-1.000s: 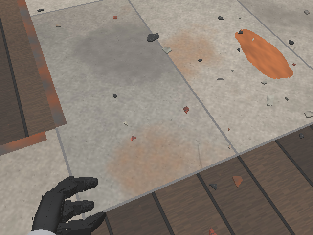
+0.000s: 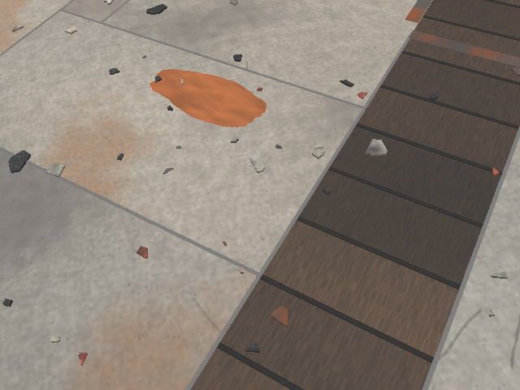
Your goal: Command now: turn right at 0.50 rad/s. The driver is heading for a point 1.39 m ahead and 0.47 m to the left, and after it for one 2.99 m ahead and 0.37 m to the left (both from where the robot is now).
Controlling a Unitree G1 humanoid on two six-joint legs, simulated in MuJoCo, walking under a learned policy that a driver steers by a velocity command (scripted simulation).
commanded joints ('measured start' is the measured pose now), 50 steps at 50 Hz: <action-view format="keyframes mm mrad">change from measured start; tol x16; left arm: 1 -48 128 25 -70 -6 -25 18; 50 -92 85 21 53 -3 -87 -7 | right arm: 1 -9 -80 -16 -67 -9 -6 -14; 22 77 -23 0 -143 38 39 61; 26 213 -238 -57 -181 -22 -1 38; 50 -31 -106 18 -245 18 28 1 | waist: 1 -1 -167 -181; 22 -2 -156 -148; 25 -6 328 -168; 29 16 28 -147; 50 37 112 -130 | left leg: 1 -111 -13 -70 110 115 2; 7 112 17 -81 -264 217 -10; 20 99 -12 31 -372 42 37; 23 331 -72 48 -653 305 112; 25 670 280 -573 -700 1072 379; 28 596 193 -448 -752 783 357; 38 484 63 -468 -735 583 261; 50 407 21 -553 -625 709 238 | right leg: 1 206 -234 222 -194 524 -185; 11 198 -314 169 -276 200 -223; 21 301 -342 -10 -127 527 -152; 23 208 -287 -112 26 392 -49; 25 -366 -11 -136 561 -426 128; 27 -434 -6 85 719 -363 104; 32 -342 11 95 584 -76 118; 50 57 19 72 -112 96 68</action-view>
